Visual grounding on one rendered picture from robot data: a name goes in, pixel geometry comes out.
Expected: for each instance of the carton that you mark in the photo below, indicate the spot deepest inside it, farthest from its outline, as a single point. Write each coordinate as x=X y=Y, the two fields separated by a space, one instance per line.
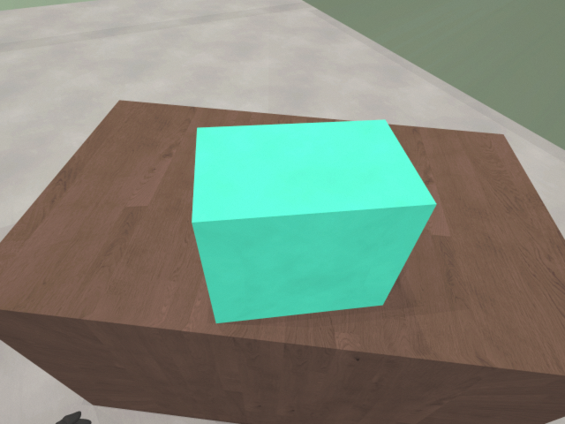
x=303 y=218

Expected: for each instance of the pedestal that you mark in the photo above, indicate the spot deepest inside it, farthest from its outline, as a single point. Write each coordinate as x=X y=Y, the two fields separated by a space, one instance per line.
x=102 y=287

